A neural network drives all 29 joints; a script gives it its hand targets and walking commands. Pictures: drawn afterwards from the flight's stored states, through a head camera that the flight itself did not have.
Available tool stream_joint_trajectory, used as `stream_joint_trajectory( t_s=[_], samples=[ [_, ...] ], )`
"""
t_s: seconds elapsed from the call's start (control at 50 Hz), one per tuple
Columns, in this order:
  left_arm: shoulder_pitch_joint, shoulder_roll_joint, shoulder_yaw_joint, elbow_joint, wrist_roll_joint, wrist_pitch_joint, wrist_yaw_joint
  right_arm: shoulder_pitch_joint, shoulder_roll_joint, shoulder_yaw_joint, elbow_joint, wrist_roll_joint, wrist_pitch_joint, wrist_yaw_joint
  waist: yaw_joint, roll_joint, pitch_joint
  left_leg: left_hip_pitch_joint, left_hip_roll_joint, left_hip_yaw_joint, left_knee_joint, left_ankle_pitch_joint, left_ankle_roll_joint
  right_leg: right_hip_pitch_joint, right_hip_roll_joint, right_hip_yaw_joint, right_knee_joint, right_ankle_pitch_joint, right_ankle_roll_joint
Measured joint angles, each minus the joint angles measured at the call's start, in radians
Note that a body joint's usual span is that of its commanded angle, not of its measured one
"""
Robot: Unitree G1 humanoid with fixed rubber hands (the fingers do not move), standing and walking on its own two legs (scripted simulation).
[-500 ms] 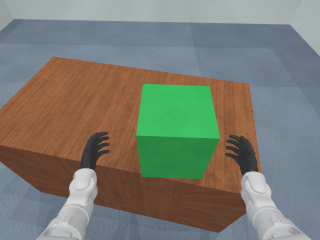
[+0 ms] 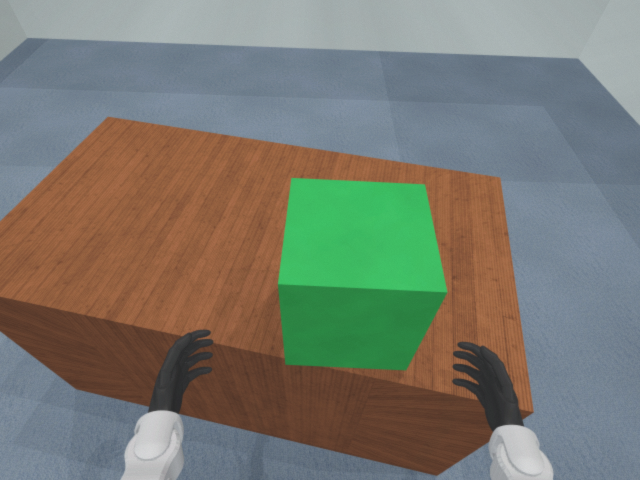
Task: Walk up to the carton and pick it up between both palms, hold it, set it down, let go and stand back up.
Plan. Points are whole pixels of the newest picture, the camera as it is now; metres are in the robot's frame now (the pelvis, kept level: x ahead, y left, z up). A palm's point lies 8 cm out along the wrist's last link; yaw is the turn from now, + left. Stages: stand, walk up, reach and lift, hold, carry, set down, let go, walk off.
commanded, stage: set down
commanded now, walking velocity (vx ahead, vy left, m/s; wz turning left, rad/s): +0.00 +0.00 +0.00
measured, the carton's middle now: (351, 279) +0.44 -0.04 -0.05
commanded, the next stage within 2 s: let go in 0.96 s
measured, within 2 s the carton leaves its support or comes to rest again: neither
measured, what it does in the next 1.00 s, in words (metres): stands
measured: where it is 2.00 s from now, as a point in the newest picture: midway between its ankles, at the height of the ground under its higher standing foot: outside the picture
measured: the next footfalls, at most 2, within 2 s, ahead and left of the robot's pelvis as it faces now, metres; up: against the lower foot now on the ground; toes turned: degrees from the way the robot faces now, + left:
none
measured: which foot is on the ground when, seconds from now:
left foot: down 0.00-1.00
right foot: down 0.00-1.00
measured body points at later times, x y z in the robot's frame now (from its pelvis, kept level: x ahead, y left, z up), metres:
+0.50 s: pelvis +0.02 +0.00 +0.01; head +0.00 +0.02 +0.46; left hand +0.21 +0.23 -0.06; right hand +0.21 -0.22 -0.06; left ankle -0.01 +0.13 -0.74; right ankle -0.01 -0.11 -0.74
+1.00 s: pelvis -0.01 +0.00 +0.01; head -0.01 +0.02 +0.46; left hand +0.18 +0.23 -0.08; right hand +0.16 -0.22 -0.07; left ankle -0.01 +0.13 -0.74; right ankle -0.01 -0.11 -0.74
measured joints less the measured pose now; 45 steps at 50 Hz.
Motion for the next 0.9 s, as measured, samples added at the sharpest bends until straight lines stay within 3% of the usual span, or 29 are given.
stream_joint_trajectory(
  t_s=[0.52, 0.9],
  samples=[
    [0.226, 0.027, 0.013, -0.241, 0.103, 0.371, -0.038, 0.209, 0.031, -0.053, -0.190, -0.182, 0.232, -0.028, 0.026, -0.004, 0.069, 0.279, -0.005, 0.019, -0.156, 0.030, 0.005, 0.276, 0.000, 0.017, -0.161, 0.037, 0.007],
    [0.220, 0.043, -0.002, -0.270, 0.118, 0.547, -0.019, 0.246, 0.063, -0.113, -0.267, -0.292, 0.394, -0.017, 0.024, -0.010, 0.090, 0.271, -0.005, 0.030, -0.171, 0.065, 0.007, 0.256, 0.000, 0.027, -0.160, 0.068, 0.005]
  ],
)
